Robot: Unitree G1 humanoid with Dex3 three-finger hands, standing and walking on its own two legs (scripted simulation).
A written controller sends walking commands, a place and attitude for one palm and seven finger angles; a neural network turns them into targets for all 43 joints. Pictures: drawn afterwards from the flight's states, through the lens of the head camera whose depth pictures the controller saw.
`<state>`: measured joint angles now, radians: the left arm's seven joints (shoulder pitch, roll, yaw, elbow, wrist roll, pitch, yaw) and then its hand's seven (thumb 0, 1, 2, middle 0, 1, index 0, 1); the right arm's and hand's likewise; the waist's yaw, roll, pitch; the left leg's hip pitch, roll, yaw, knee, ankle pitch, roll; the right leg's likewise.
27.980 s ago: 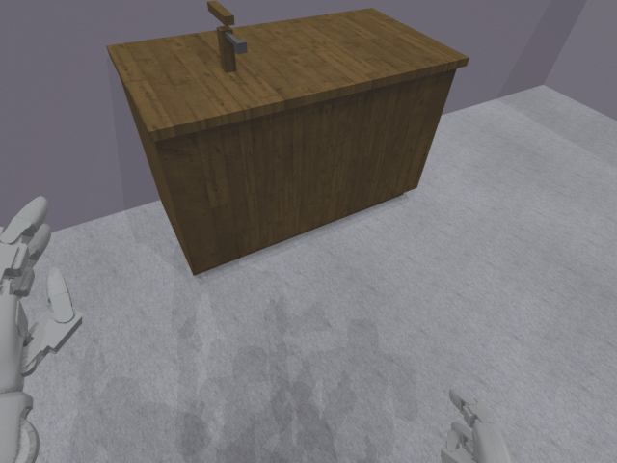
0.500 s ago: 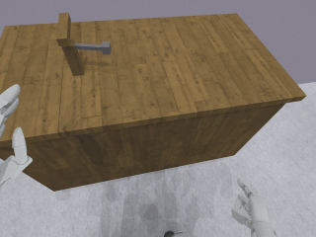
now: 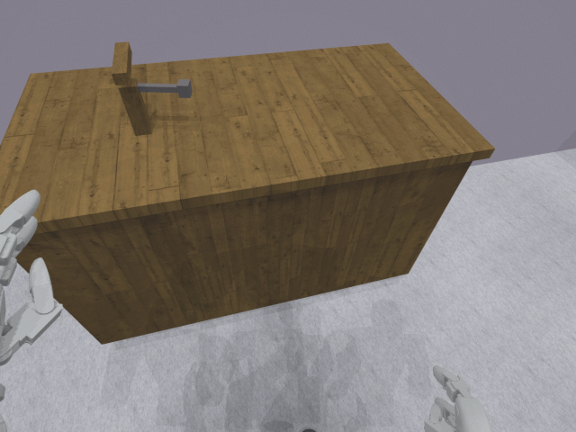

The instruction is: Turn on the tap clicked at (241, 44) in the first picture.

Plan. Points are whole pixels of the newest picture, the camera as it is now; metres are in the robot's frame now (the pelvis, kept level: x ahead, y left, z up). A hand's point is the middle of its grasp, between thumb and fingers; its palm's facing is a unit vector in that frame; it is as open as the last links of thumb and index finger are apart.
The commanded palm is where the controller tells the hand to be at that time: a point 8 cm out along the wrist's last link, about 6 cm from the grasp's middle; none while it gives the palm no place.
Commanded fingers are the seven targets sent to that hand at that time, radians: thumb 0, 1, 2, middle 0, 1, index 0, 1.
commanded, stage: stop stepping back and stand still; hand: left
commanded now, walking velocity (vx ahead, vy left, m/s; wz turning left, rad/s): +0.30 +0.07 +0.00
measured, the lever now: (184, 88) +0.76 +0.24 +0.07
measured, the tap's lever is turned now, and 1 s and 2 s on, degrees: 76 76 76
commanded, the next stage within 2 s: stand and check the lever's angle in 0.54 s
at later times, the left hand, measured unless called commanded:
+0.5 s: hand (39, 366) +0.16 +0.22 +0.16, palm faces +0.36 -0.86 -0.36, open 7.4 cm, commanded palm +0.11 +0.27 +0.18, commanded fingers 0.00 0.90 0.90 -0.20 -0.30 -0.20 -0.30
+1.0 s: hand (30, 306) +0.21 +0.25 +0.17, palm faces +0.40 -0.82 -0.41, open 7.4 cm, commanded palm +0.15 +0.28 +0.18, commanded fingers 0.00 0.90 0.90 -0.20 -0.30 -0.20 -0.30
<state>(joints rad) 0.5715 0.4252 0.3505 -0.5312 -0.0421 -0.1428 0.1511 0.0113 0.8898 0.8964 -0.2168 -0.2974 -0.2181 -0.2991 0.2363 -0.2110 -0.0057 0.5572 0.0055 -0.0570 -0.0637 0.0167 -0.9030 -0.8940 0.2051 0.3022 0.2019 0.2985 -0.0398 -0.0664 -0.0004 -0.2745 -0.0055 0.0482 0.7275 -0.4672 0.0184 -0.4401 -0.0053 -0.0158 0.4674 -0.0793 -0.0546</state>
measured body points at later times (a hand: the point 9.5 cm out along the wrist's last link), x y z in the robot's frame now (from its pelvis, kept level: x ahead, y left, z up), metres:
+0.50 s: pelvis -0.05 -0.01 -0.01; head -0.05 +0.00 +0.44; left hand +0.13 +0.27 +0.18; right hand +0.11 -0.24 -0.09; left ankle -0.03 +0.11 -0.73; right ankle +0.02 -0.10 -0.73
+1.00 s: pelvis -0.01 +0.00 +0.00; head +0.02 +0.01 +0.45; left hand +0.18 +0.29 +0.19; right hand +0.17 -0.24 -0.07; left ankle +0.00 +0.11 -0.73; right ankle +0.00 -0.12 -0.73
